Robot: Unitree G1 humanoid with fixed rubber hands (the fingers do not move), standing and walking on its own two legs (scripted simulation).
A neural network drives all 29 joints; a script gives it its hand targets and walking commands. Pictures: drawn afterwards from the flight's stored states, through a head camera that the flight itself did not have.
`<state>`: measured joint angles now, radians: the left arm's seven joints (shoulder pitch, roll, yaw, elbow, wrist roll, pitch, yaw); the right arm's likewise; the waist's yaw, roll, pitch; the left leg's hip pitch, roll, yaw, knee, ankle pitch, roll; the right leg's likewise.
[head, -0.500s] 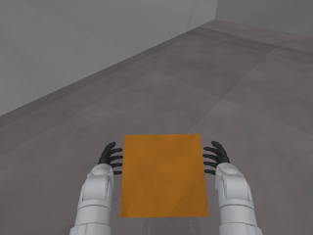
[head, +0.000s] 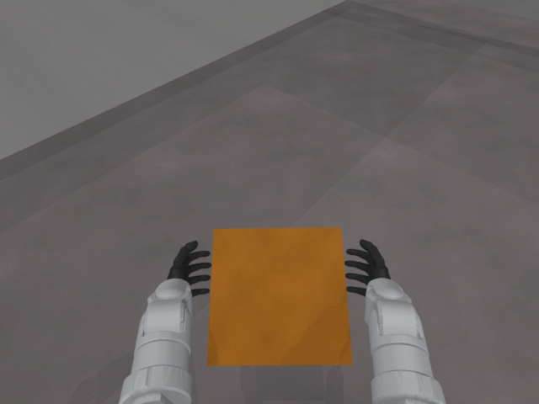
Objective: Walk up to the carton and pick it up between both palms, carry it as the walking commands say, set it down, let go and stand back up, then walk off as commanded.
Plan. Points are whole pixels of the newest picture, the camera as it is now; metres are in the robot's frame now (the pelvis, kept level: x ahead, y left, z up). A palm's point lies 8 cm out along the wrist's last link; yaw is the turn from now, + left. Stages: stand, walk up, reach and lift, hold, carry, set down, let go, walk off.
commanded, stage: set down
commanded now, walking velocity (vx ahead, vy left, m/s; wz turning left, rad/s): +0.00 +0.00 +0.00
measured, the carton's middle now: (278, 294) +0.34 -0.02 -0.10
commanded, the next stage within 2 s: none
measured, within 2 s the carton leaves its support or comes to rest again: neither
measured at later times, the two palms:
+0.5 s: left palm (192, 301) +0.34 +0.13 -0.10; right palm (361, 306) +0.30 -0.17 -0.10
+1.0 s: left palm (205, 300) +0.38 +0.13 -0.19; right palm (352, 307) +0.34 -0.18 -0.19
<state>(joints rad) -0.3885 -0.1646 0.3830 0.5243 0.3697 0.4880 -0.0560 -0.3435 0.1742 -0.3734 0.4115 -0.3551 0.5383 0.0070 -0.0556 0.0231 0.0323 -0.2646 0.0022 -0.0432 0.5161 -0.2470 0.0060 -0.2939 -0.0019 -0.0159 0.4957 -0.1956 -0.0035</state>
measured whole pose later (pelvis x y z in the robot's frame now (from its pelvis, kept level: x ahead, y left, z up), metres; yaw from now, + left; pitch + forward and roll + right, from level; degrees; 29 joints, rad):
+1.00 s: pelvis -0.04 +0.01 -0.13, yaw +0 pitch +37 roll +1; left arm -0.70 -0.12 0.44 0.55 0.28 0.34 0.01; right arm -0.65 0.13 -0.49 0.44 -0.31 0.38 0.02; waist -0.06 0.05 -0.22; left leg -1.46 -0.03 -0.02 1.22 -0.41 0.00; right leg -1.50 -0.01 0.02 1.19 -0.34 0.02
